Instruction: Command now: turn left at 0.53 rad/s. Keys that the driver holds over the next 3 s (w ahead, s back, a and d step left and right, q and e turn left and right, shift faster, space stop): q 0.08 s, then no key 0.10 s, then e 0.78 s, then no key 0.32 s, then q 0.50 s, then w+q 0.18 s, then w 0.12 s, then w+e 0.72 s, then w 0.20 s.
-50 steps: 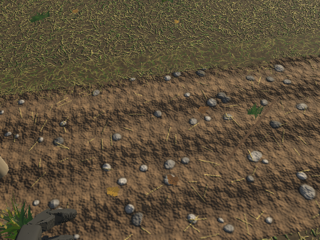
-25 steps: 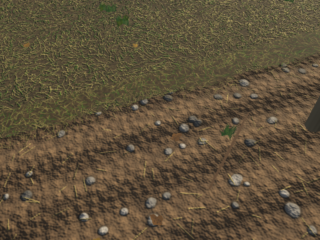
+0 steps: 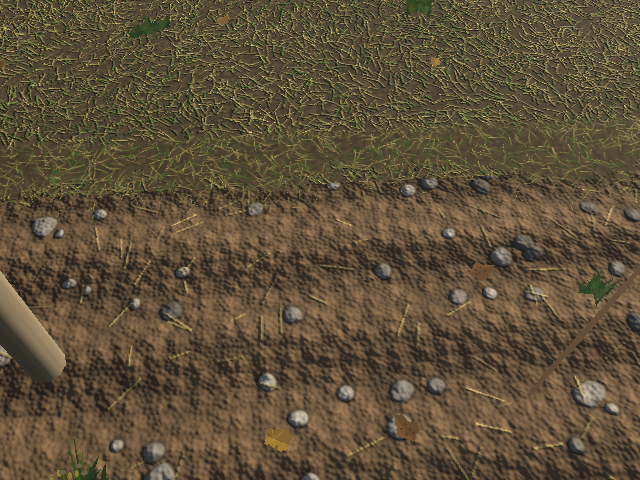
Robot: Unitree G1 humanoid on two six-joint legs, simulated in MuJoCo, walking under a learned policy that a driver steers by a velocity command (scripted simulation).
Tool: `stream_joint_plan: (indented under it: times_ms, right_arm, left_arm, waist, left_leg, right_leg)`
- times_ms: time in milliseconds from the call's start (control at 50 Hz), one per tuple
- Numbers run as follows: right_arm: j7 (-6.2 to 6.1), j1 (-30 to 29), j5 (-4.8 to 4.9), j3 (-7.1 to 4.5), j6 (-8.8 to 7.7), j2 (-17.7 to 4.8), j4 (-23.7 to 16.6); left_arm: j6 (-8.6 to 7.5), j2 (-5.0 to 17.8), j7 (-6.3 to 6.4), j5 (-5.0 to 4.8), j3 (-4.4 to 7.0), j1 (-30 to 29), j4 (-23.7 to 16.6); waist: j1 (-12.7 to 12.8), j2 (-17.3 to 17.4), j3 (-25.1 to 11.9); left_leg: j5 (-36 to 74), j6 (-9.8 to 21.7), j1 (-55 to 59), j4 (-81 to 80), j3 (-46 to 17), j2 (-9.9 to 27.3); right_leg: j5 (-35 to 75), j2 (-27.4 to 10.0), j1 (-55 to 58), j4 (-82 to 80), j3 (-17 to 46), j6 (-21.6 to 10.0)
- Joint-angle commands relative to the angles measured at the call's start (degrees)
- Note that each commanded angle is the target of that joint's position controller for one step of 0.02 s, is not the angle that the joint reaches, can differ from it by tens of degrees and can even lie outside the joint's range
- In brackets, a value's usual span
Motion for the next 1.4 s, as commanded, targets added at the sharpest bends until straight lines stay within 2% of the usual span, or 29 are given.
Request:
stream_joint_plan:
  times_ms: [20, 60, 80, 100, 120, 160, 260, 300, 340, 480, 500, 520, 580, 600, 640, 760, 800, 820, 840, 860, 880, 920, 1040, 1160, 1220, 1240, 1280, 1320, 1400]
  right_arm:
    - [0.63, 0.3, -0.1, -1.56, -0.34, -4.7, -4.7]
    - [-0.41, 6.5, -0.53, -3.32, -0.34, -8.7, -4.0]
    - [-1.31, 7.8, -1.44, -4.62, -0.7, -16.9, -5.8]
    - [-0.43, 9.6, -3.42, -3.29, -1.99, -13.6, -5.7]
    - [0.03, 6.7, -3.42, -2.55, -3.08, -11.7, -5.5]
    - [-0.61, 2.3, -1.44, -1.49, -3.41, -8.1, -4.7]
    - [-1.8, -1.1, -2.73, 1.14, -3.51, -2.4, -3.1]
    - [-1.89, -0.2, -3.25, 1.28, -3.63, -2.5, -1.6]
    - [-1.77, 0.4, -3.71, 0.79, -3.51, -4.6, -0.5]
    - [-2.9, 0.5, -1.62, -0.42, -2.3, -7.2, 0.9]
    - [-3.12, 1.0, -1.85, -0.53, -2.41, -6.7, 0.7]
    - [-3.2, 1.8, -2.88, -0.54, -2.62, -5.7, -0.6]
    - [-3.45, -5.9, -2.77, -0.42, -2.2, -2.9, -3.0]
    - [-3.2, -5.8, -2.2, -0.76, -1.94, -3.5, -3.3]
    - [-2.74, -2.5, -1.55, -1.15, -1.85, -4.0, -2.7]
    - [-1.13, -0.2, -0.75, -0.68, -2.9, -2.8, -2.4]
    - [-1.06, 4.1, -1.13, -1.42, -2.94, -3.5, -1.1]
    - [-1.47, 5.8, -1.49, -2.17, -2.83, -5.5, -0.7]
    - [-2.23, 6.9, -2.54, -3.07, -2.48, -10.4, -1.6]
    - [-1.58, 5.3, -4.76, -3.31, -2.73, -13.0, -2.2]
    - [-1.47, 2.8, -4.79, -2.29, -3.47, -9.8, -3.6]
    - [-1.85, -2.0, -3.41, -1.13, -4.2, -5.9, -4.1]
    - [-3.46, 4.4, -2.8, -0.81, -3.74, -5.4, -1.4]
    - [-2.03, 3.1, -1.71, -1.26, -3.26, -7.8, 0.0]
    - [-1.73, 3.2, -0.48, -0.63, -2.97, -7.1, 1.6]
    - [-1.62, 5.9, -0.43, -0.16, -3.32, -6.1, 2.9]
    - [-1.08, 8.9, -3.43, 1.62, -4.44, -1.2, 2.0]
    - [-1.15, 4.9, -3.27, 1.61, -3.84, -3.5, 2.8]
    - [-1.5, 3.3, -1.87, 0.83, -2.69, -6.8, 3.1]
  left_arm:
    - [-0.94, 10.4, -0.2, -1.43, 2.72, -2.1, -3.4]
    - [-2.45, 8.3, -0.89, -0.97, 2.14, 0.8, -2.5]
    - [-2.83, 3.9, -1.27, 3.02, 0.49, 0.4, -5.3]
    - [-2.74, 6.5, -1.24, 2.16, 0.88, -2.5, -4.9]
    - [-2.09, 8.3, -1.12, 0.18, 1.31, -3.9, -4.6]
    - [-1.02, 8.2, 0.02, 0.55, 1.42, -4.0, -3.0]
    - [-0.03, 4.4, -0.29, 0.16, 0.04, -0.2, -0.2]
    - [0.01, 3.2, -0.68, 0.3, -0.83, -1.9, -0.2]
    - [0.1, 5.4, -0.83, -0.04, -0.49, -2.8, -0.4]
    - [-0.52, 6.9, -1.27, 0.05, -0.19, -0.5, -0.2]
    - [-0.57, 8.6, -1.35, 0.3, 0.14, -0.5, -0.6]
    - [-0.57, 12.1, -1.21, -0.04, 1.15, -0.3, -0.2]
    - [-1.39, 11.6, -1.03, 0.73, 1.37, 1.5, -1.1]
    - [-2.25, 11.7, -1.13, 1.24, 1.37, 2.5, -1.2]
    - [-2.9, 12.1, -0.98, 0.01, 1.65, -0.6, -1.5]
    - [0.83, 12.0, -0.36, -1.01, 2.38, -3.1, -3.1]
    - [1.03, 11.2, -0.3, -1.8, 2.04, -5.6, -4.1]
    - [0.82, 9.4, -0.16, -1.44, 1.57, -4.3, -4.1]
    - [0.58, 5.1, -0.43, 0.11, 0.48, -0.8, -3.8]
    - [-0.2, 7.7, 0.03, -0.21, 1.37, -0.2, -5.2]
    - [-0.39, 12.0, 0.24, -0.26, 2.69, 0.2, -3.9]
    - [0.79, 11.6, 0.73, -0.67, 3.33, 1.4, -1.3]
    - [1.05, 6.5, 0.25, -0.5, 1.44, -3.4, -4.2]
    - [0.99, 5.2, -0.58, 0.11, -0.18, -3.8, -4.8]
    - [0.72, 4.9, -1.11, 0.34, -0.31, 0.5, -2.7]
    - [0.68, 6.6, -1.1, 0.64, -0.09, 0.9, -2.6]
    - [0.69, 10.9, -0.49, 1.48, 0.18, -2.4, -3.5]
    - [-0.48, 3.2, -1.59, 2.21, -1.81, -5.9, -3.4]
    - [-1.62, 7.4, -1.45, 1.86, -0.72, -3.9, -1.8]
  waist:
    - [-1.3, -9.6, -8.1]
    - [-3.9, -1.9, -10.9]
    - [-2.2, 16.9, -12.9]
    - [-6.2, 10.9, -19.9]
    - [-5.1, 5.7, -14.7]
    - [-3.1, 2.7, -9.5]
    - [-0.4, 6.2, -10.5]
    - [-1.9, 7.4, -9.2]
    - [-2.8, 7.9, -7.0]
    - [-1.1, 5.0, -5.0]
    - [-1.5, 2.3, -5.8]
    - [-3.9, -5.8, -6.9]
    - [0.7, -14.1, -5.1]
    - [1.6, -12.7, -5.2]
    - [-1.4, -7.2, -5.9]
    - [-0.8, -10.3, -9.5]
    - [-3.4, -10.1, -9.3]
    - [-3.1, -7.2, -9.6]
    - [-1.3, 7.8, -10.5]
    - [-0.5, 16.5, -8.6]
    - [-0.3, 9.6, -6.3]
    - [1.2, 5.1, -3.3]
    - [-3.1, 7.0, -5.6]
    - [-3.4, 9.1, -6.2]
    - [-0.8, 8.0, -6.5]
    - [-1.0, 6.1, -6.9]
    - [-6.0, -11.0, -9.9]
    - [-3.9, -7.3, -8.3]
    - [-2.2, -5.6, -2.9]
  left_leg:
    - [8.4, 1.6, 6.0, -13.3, 4.9, -2.1]
    - [29.7, 6.2, 23.3, -23.2, -2.3, -0.4]
    - [61.0, 16.3, 33.8, -21.3, -27.6, 18.1]
    - [57.4, 25.4, 30.3, -23.5, -33.5, 23.8]
    - [51.0, 23.9, 26.5, -24.4, -27.7, 20.9]
    - [39.7, 17.9, 21.2, -25.2, -20.7, 14.9]
    - [32.6, 15.1, 15.2, -27.8, -11.5, 9.8]
    - [25.2, 14.8, 13.8, -29.1, -10.7, 9.6]
    - [17.5, 15.5, 12.5, -30.3, -12.2, 10.7]
    - [20.4, 13.2, 16.0, -25.2, -12.1, 12.2]
    - [20.6, 10.8, 15.3, -21.7, -9.4, 10.2]
    - [17.8, 8.0, 13.8, -17.5, -3.3, 4.6]
    - [-4.8, 2.9, -0.3, 0.1, 0.4, -5.1]
    - [-12.9, 2.7, -4.5, 9.5, -2.8, -4.7]
    - [-9.9, 2.1, -6.6, 10.3, -5.3, -1.9]
    - [1.1, -0.1, 6.1, -10.4, -1.9, -4.0]
    - [11.3, 0.8, 13.9, -23.6, -0.5, -4.5]
    - [15.1, 2.3, 20.2, -26.6, -3.1, -0.7]
    - [23.6, 7.4, 26.0, -28.9, -17.2, 13.4]
    - [26.5, 16.7, 19.4, -31.4, -31.0, 23.6]
    - [23.4, 19.0, 17.1, -32.5, -28.7, 23.1]
    - [17.8, 14.4, 15.7, -31.7, -16.8, 15.8]
    - [28.9, 17.1, 23.8, -30.3, -9.4, 14.7]
    - [30.8, 17.2, 19.9, -29.0, -6.5, 14.9]
    - [32.9, 14.5, 17.9, -24.7, -5.0, 13.4]
    - [29.6, 11.1, 15.1, -23.4, -4.1, 12.0]
    - [6.4, 2.4, 9.3, -18.7, 3.0, 3.7]
    - [10.6, 1.1, 14.9, -22.2, 1.2, 4.3]
    - [15.9, 2.2, 10.8, -20.4, 0.5, 3.6]
  right_leg:
    - [40.7, -11.7, 6.4, 0.0, 4.7, -9.1]
    - [29.2, -6.9, -5.0, 14.7, -1.2, -2.4]
    - [-16.6, 1.1, -23.6, 33.4, -2.6, 3.5]
    - [-22.6, 2.8, -24.6, 41.8, 7.8, 3.9]
    - [-18.9, 1.2, -25.6, 44.0, 8.3, 3.5]
    - [-10.7, -0.7, -25.2, 39.0, 8.0, 3.3]
    - [-0.8, -1.3, -12.4, 24.6, 7.0, 4.8]
    - [0.0, -1.7, -7.9, 16.2, 6.5, 4.7]
    - [-1.0, -1.2, -6.3, 12.4, 5.7, 4.2]
    - [8.7, 0.2, -4.9, -0.5, 3.7, -0.2]
    - [18.5, -1.6, -3.3, -1.5, 6.9, -1.9]
    - [26.3, -4.7, -2.9, -0.9, 12.6, -4.8]
    - [26.2, -14.6, 1.6, -10.5, 30.7, -15.3]
    - [30.1, -16.3, 3.8, -11.1, 32.5, -17.3]
    - [33.7, -13.3, 6.0, -8.1, 27.1, -14.2]
    - [32.2, -7.6, 3.4, -5.5, 25.9, -10.5]
    - [22.9, -5.2, -0.9, -4.0, 26.6, -7.8]
    - [13.5, -2.7, -6.2, -1.0, 25.1, -5.1]
    - [-5.6, 4.6, -15.1, 13.5, 17.1, -0.9]
    - [-18.5, 7.7, -22.2, 24.8, 13.2, 1.2]
    - [-15.8, 4.4, -22.4, 34.1, 14.5, 2.0]
    - [-7.9, 3.2, -23.4, 38.1, 13.1, 3.1]
    - [-2.8, 2.8, -23.7, 31.5, 10.4, 6.3]
    - [-3.9, 1.2, -9.7, 11.4, 4.5, 5.0]
    - [9.4, 2.7, 0.1, -7.3, 1.7, 1.9]
    - [16.2, 1.6, 5.5, -11.7, 4.1, 0.1]
    - [33.4, -11.4, 8.3, -7.7, 17.5, -9.0]
    - [15.8, -7.3, 2.5, -9.2, 13.7, -7.7]
    - [13.9, -4.1, 1.8, -8.5, 9.7, -3.7]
